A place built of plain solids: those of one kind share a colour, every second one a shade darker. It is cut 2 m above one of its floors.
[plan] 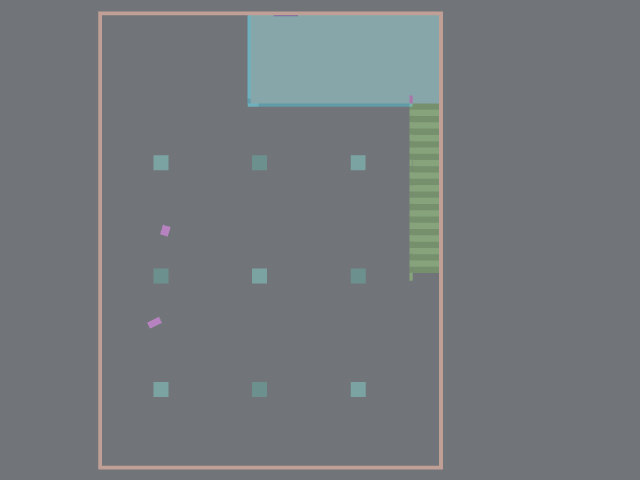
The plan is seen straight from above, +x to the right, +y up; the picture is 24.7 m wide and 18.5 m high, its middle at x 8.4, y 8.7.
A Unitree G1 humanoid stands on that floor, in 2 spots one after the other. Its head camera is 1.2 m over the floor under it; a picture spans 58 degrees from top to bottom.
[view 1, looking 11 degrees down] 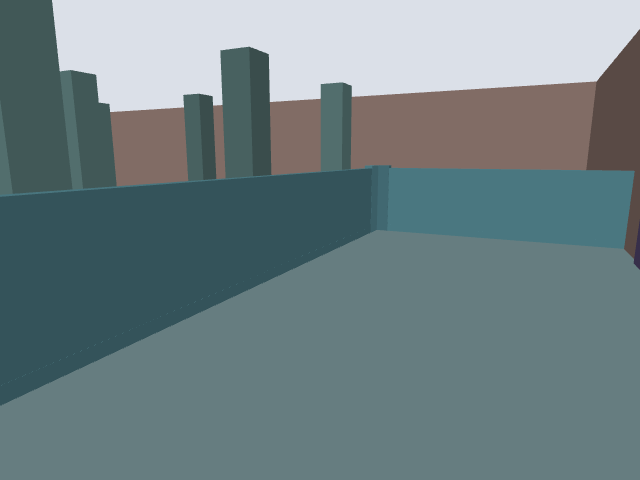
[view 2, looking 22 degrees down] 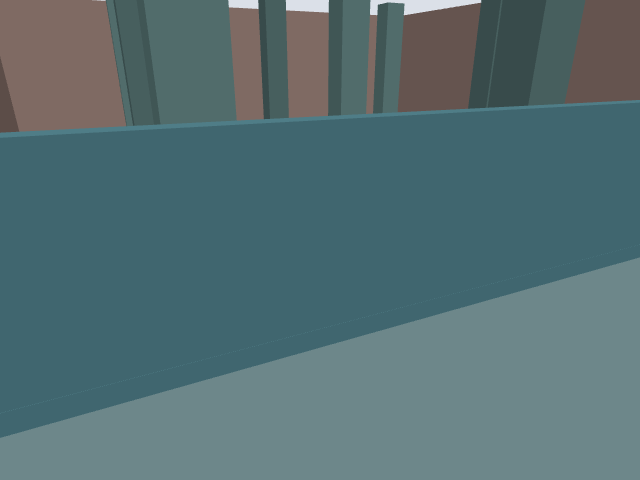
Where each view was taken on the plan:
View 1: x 12.48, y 16.21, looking -154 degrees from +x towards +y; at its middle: piece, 5.23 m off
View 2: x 10.48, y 15.46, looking -115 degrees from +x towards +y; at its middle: piece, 1.79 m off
